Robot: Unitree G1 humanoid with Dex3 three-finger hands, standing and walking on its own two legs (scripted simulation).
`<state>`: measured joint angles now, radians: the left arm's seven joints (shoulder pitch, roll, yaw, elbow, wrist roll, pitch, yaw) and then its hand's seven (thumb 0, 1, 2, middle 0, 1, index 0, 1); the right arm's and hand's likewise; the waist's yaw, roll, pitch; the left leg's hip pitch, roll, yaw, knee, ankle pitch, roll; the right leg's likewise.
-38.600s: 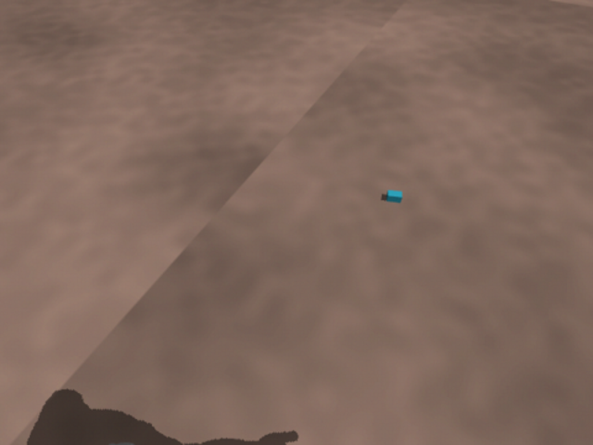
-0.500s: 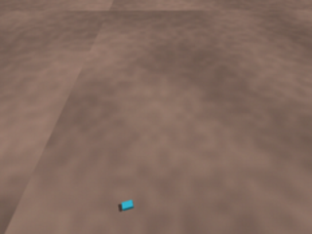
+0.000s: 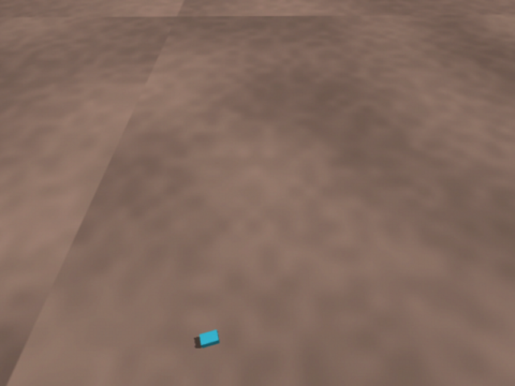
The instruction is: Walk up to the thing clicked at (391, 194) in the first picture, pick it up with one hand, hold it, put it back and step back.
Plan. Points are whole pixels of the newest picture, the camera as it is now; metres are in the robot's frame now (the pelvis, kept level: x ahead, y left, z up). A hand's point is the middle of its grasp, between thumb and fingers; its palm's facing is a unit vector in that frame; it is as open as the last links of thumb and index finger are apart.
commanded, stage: stand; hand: left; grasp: from above
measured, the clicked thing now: (209, 338) +0.39 +0.22 -0.76
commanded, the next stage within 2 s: step back in 0.14 s
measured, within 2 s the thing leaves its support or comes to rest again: neither
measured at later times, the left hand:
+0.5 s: hand out of the picture +0.10 +0.31 -0.18, palm faces -0.01 -0.93 -0.37, open 7.3 cm
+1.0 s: hand out of the picture -0.05 +0.28 -0.16, palm faces -0.11 -0.91 -0.40, open 7.3 cm
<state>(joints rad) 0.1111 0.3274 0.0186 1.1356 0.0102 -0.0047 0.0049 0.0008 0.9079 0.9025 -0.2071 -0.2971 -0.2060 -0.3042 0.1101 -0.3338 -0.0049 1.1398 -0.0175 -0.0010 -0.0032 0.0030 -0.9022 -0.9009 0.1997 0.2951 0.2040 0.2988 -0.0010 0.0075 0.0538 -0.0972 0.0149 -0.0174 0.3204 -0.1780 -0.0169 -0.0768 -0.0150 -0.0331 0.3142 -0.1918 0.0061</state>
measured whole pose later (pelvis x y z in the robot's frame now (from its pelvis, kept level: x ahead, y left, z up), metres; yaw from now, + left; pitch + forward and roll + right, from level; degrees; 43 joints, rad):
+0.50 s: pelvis -0.05 +0.04 -0.03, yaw +0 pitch -2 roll +0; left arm 0.01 0.42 0.06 0.90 0.00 0.07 0.02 0.00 0.91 0.90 -0.21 -0.30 -0.21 -0.30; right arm 0.13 -0.39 -0.07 0.95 -0.02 0.04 0.02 0.00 -0.90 -0.90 0.20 0.29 0.20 0.30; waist -0.02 -0.06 0.19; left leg -0.29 -0.04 0.00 0.68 -0.36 0.04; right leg -0.40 -0.02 0.09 0.81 -0.46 -0.01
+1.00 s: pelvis -0.16 +0.03 -0.02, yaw -6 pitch -3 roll +1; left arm 0.19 0.36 0.07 0.86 0.03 0.04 0.00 0.00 0.91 0.90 -0.21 -0.30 -0.21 -0.30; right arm 0.12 -0.38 -0.05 0.88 0.00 0.06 -0.02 0.00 -0.90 -0.90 0.20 0.30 0.21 0.30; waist 0.01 0.02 0.17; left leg -0.47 -0.06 -0.07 0.97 -0.48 0.01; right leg -0.25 0.03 0.04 0.66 -0.36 -0.03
